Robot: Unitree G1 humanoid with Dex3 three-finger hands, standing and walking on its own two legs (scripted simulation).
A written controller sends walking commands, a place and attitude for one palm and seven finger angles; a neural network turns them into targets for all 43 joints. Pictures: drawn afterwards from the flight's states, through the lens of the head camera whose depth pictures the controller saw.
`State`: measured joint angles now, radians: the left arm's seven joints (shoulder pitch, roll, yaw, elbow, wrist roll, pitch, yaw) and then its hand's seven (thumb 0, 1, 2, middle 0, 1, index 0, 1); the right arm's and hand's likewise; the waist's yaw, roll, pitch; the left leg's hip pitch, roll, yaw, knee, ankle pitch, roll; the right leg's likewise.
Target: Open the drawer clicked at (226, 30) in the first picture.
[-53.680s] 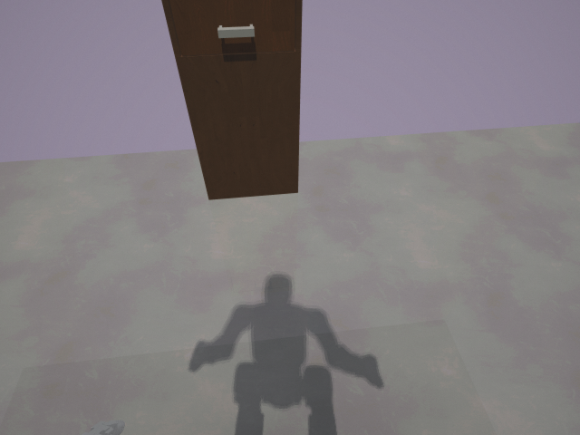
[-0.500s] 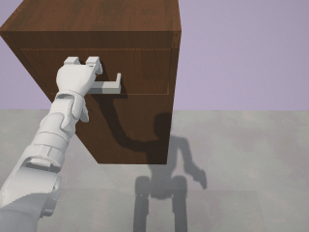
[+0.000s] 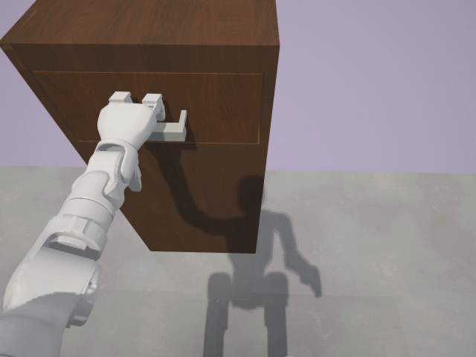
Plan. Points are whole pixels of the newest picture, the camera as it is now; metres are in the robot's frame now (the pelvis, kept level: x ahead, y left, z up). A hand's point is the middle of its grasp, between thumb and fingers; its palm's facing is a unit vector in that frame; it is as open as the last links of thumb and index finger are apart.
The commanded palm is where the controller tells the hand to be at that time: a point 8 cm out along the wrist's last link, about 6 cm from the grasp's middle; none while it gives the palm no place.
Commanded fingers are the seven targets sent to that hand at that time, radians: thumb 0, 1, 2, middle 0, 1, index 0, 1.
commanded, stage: lower the fingers behind the handle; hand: left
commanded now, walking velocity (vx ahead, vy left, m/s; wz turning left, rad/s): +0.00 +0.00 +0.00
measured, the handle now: (155, 123) +0.53 +0.17 +0.06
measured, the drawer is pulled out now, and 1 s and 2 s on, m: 0.00 0.00 0.00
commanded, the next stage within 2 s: lift the fingers back up to retry in 0.68 s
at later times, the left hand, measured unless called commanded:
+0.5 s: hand (139, 144) +0.47 +0.19 +0.07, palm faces -0.01 +0.03 -1.00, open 13.9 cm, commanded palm +0.45 +0.19 +0.09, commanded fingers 0.00 -0.50 0.30 -0.30 -1.20 -0.30 -1.20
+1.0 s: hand (139, 141) +0.47 +0.19 +0.07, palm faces -0.02 +0.03 -1.00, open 13.9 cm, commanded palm +0.45 +0.18 +0.12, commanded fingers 0.00 -0.50 0.30 -0.30 -1.20 -0.30 -1.20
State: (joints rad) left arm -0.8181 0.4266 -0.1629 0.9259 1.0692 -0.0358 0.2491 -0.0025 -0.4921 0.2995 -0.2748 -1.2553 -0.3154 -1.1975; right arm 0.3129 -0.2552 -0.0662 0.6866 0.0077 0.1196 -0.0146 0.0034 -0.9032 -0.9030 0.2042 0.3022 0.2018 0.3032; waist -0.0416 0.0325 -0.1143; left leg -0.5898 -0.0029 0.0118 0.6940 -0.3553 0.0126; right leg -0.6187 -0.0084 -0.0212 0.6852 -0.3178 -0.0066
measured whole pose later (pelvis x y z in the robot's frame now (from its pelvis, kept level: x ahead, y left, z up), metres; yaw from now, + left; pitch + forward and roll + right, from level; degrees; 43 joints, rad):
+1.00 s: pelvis -0.01 +0.01 +0.00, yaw -1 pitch +15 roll +0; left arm -0.87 0.43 -0.17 0.99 1.05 0.03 0.22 0.00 -0.49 0.30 -0.25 -1.26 -0.32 -1.20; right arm 0.35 -0.24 -0.05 0.67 0.01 0.09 -0.03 0.00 -0.90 -0.90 0.21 0.30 0.20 0.30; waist -0.07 0.05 -0.12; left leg -0.64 0.00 0.03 0.73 -0.36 0.03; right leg -0.67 -0.01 0.00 0.71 -0.30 0.01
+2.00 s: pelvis +0.01 -0.01 +0.01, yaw -1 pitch +11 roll +1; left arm -0.83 0.47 -0.12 0.90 1.03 0.11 0.16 0.00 -0.49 0.30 -0.32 -1.20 -0.31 -1.20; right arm 0.25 -0.24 -0.03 0.69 0.03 0.13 -0.03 0.00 -0.90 -0.90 0.20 0.30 0.20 0.30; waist -0.04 0.07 -0.10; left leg -0.44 0.00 0.03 0.56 -0.31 0.00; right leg -0.49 0.00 0.00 0.58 -0.28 -0.01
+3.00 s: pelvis +0.00 +0.00 +0.01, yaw -2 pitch +11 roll +1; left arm -0.86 0.39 -0.12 0.91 1.05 0.05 0.22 0.00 -0.49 0.30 -0.40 -1.26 -0.38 -1.27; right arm 0.27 -0.26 -0.03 0.72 0.03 0.13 -0.03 0.01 -0.90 -0.90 0.20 0.30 0.20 0.30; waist -0.06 0.06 -0.11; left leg -0.46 0.00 0.05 0.57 -0.31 0.01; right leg -0.51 0.00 0.02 0.59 -0.27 0.00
